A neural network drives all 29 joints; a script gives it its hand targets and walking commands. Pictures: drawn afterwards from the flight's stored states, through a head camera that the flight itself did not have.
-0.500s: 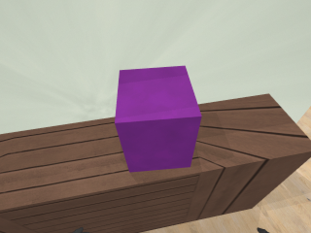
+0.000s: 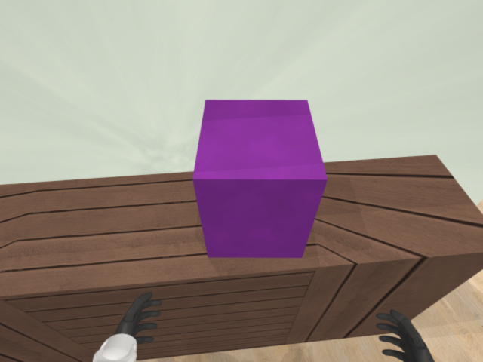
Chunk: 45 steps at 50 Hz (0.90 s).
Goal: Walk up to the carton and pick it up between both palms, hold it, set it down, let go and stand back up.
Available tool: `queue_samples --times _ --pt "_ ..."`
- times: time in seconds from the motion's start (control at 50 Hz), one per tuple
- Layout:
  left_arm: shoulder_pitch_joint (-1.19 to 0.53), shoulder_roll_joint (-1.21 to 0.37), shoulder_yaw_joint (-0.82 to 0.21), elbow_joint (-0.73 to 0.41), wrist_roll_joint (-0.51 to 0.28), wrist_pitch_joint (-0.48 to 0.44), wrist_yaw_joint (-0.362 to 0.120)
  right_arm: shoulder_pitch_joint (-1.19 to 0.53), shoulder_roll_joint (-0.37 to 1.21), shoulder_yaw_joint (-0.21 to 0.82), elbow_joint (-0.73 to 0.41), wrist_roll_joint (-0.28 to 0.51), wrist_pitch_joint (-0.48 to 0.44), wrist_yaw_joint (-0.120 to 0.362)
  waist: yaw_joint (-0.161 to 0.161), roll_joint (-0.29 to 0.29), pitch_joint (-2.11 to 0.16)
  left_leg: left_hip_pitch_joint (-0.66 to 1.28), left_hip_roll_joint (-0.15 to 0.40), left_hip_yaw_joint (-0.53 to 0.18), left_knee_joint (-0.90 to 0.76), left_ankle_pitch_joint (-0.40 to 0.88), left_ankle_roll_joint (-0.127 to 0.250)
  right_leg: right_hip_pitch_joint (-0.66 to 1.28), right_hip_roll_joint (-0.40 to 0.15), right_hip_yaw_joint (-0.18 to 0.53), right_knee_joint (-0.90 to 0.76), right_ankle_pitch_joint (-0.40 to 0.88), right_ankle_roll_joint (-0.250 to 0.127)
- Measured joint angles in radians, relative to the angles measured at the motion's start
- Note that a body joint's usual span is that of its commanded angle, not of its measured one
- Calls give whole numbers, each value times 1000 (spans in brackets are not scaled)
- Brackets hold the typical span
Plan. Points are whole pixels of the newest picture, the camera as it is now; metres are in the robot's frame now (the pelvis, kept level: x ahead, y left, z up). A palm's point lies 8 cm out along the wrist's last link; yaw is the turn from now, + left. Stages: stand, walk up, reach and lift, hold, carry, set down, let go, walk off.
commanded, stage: reach and lift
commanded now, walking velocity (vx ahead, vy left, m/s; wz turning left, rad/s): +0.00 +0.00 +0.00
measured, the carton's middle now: (255, 181) +0.45 -0.01 +0.03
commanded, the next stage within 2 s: none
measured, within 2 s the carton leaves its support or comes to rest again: neither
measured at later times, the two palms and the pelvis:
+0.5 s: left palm (121, 334) +0.19 +0.22 -0.04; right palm (397, 344) +0.16 -0.22 -0.04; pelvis +0.02 +0.00 +0.02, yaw +0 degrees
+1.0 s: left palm (133, 315) +0.20 +0.20 -0.01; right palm (379, 306) +0.21 -0.19 -0.01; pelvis +0.04 -0.01 +0.02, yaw +1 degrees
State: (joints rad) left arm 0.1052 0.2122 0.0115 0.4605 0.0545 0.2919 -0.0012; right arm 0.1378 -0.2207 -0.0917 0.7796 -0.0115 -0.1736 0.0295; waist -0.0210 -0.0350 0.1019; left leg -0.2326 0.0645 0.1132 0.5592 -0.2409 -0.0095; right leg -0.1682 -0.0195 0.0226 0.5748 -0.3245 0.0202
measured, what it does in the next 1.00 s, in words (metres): stands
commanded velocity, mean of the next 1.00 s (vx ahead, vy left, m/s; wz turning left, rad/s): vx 0.00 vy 0.00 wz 0.00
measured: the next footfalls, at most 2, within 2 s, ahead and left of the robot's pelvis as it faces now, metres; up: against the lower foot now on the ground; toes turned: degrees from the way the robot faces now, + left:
none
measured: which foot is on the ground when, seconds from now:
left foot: down 0.00-1.00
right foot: down 0.00-1.00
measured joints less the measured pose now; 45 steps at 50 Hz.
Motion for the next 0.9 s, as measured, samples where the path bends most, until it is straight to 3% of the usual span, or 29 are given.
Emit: queue_samples --times 0.12,0.4,0.66,0.9 --pt "36 15 12 21 -16 -62 7 61 38 15 -56 3 2 -17 12 -14 -15 71 -5 3 -86 34 -7 62 -1 0 -68 24 -6" --pt "107 12 -12 11 -95 -249 12 153 101 36 -191 -10 -41 -34 26 16 -38 134 -13 17 -217 89 -5 117 -3 8 -193 80 -3" --pt "153 -14 -42 -27 -97 -399 30 143 111 66 -196 68 -119 -37 50 -14 -66 159 -13 6 -244 83 -12 161 -2 -4 -251 86 -8" --pt "205 -28 -57 -90 -107 -493 17 174 136 105 -247 108 -201 -64 55 -3 -79 169 -12 -13 -236 66 -19 189 1 -24 -264 73 -13"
